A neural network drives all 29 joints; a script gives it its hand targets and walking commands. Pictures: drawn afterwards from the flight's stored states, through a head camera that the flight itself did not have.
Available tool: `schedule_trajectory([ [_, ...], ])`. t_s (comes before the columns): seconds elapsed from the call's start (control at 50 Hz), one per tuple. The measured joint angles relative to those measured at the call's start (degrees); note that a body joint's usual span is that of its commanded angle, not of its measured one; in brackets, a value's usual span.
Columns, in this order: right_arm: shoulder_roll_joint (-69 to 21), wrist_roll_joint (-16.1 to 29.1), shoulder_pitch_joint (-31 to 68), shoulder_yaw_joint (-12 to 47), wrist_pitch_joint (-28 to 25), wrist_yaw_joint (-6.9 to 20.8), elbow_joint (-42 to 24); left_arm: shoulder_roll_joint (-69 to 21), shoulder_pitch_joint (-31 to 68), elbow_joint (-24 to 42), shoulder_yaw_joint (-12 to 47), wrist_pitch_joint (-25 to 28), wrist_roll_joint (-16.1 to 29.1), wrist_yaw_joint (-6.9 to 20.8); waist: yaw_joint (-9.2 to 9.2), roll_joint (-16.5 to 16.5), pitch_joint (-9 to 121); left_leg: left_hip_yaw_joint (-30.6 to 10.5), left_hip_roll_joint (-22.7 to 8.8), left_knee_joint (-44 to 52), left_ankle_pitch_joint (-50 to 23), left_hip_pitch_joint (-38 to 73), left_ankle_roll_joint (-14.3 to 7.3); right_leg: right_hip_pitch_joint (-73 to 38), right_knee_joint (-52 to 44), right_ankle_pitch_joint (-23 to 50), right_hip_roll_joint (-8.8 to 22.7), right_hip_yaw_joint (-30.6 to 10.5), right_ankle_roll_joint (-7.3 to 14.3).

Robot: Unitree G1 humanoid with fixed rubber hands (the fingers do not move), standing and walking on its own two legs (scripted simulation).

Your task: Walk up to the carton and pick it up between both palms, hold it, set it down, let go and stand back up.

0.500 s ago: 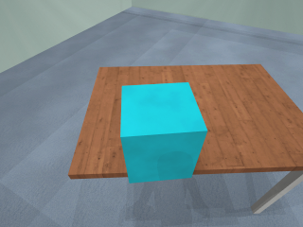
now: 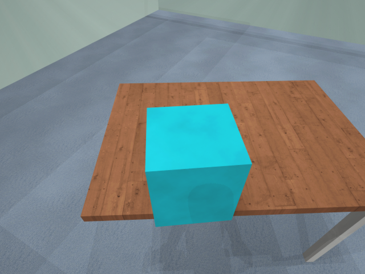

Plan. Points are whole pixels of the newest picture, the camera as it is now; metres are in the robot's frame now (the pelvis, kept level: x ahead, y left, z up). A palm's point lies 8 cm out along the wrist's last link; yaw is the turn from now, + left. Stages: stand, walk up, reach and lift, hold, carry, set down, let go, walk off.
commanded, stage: stand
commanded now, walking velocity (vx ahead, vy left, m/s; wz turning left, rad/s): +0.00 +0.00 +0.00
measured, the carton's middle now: (191, 166) +0.41 -0.02 +0.00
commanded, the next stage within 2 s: none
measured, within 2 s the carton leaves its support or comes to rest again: neither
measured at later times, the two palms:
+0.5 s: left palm out of the picture +0.03 +0.26 -0.12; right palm out of the picture +0.04 -0.26 -0.12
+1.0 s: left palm out of the picture +0.02 +0.25 -0.13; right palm out of the picture +0.02 -0.26 -0.12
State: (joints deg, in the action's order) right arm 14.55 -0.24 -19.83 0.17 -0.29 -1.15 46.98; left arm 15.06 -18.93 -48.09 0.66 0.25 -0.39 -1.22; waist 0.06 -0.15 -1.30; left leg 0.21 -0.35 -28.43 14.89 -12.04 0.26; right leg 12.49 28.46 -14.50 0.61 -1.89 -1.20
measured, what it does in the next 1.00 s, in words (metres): stands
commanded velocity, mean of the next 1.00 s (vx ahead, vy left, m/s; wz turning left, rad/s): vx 0.00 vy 0.00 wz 0.00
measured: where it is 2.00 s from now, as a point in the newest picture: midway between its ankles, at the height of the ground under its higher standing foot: outside the picture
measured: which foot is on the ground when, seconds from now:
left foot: down 0.00-1.00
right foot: down 0.00-1.00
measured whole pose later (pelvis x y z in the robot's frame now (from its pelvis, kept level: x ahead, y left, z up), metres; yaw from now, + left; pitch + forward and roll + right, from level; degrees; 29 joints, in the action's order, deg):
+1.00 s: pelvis +0.00 +0.00 +0.00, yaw +0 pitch -2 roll +0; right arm 13.7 -0.1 -18.8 0.0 0.0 -1.7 52.8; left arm 14.0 -19.2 -53.3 0.6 0.1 -0.3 -1.8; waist 0.1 -0.3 -2.0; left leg 0.1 -0.4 -26.3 13.5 -10.9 0.4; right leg 11.6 26.6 -13.2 0.6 -2.3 -1.3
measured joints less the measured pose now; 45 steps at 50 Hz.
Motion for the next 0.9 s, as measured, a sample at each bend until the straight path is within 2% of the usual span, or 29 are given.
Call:
schedule_trajectory([
  [0.9,-0.8,0.0,1.2,0.0,0.2,-0.5,5.1,-0.9,-0.1,-4.7,0.0,-0.1,0.1,-0.5,-0.01,-0.3,-0.8,-0.1,0.0,2.2,-1.4,1.3,0.1,-1.1,-1.9,1.3,0.0,-0.4,-0.1],
])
